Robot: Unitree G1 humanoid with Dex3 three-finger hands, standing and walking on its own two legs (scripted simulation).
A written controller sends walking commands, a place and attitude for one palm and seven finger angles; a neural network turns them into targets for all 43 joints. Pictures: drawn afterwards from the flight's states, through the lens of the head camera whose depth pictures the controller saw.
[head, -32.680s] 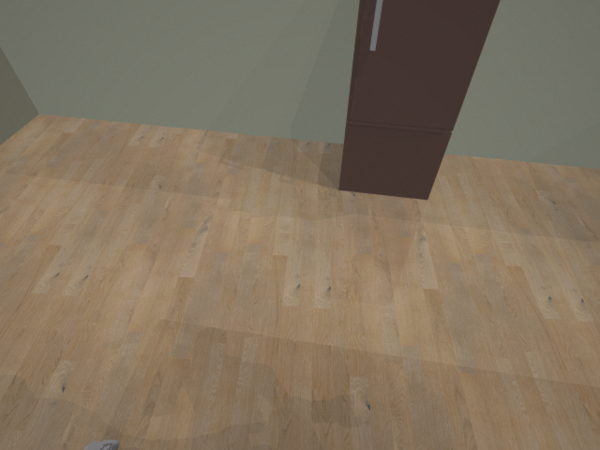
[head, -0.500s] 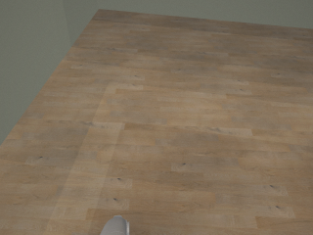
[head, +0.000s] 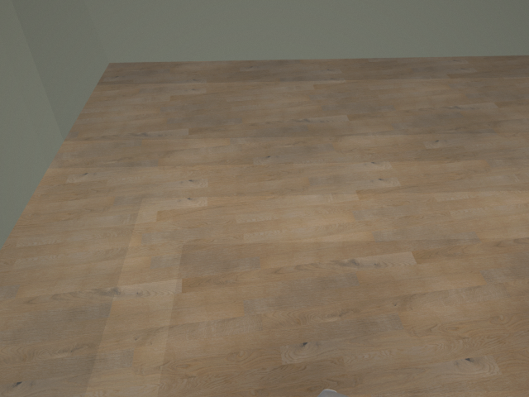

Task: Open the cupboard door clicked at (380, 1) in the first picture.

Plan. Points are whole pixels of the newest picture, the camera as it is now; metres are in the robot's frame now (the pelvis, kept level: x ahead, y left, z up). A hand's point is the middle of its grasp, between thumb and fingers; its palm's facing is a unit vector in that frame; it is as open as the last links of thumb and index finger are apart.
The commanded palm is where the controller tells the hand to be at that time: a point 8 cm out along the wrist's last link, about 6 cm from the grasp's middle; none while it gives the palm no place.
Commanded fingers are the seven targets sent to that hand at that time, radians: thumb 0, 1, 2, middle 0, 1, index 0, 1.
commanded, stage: walk to a spot facing it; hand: left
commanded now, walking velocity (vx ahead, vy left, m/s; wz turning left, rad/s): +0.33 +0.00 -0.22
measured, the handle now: out of the picture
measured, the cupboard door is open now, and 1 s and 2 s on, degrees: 45 45 45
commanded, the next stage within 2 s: turn to face it in 0.12 s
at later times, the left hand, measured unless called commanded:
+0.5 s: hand (181, 337) +0.25 +0.18 -0.18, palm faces +0.11 -0.98 -0.17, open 7.3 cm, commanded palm none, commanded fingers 0.00 0.90 0.90 -0.20 -0.30 -0.20 -0.30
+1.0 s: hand (178, 339) +0.25 +0.19 -0.19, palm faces +0.41 -0.88 -0.23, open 7.4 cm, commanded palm none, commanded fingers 0.00 0.90 0.90 -0.20 -0.30 -0.20 -0.30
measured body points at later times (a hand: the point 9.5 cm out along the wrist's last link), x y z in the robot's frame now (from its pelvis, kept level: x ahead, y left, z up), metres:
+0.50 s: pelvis +0.21 +0.00 +0.00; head +0.24 +0.01 +0.44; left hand +0.25 +0.23 -0.17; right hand +0.27 -0.23 -0.15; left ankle +0.25 +0.10 -0.74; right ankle +0.15 -0.13 -0.68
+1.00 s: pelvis +0.30 -0.01 -0.02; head +0.35 +0.02 +0.43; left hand +0.23 +0.24 -0.17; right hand +0.52 -0.22 -0.14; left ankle +0.28 +0.08 -0.74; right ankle +0.27 -0.15 -0.72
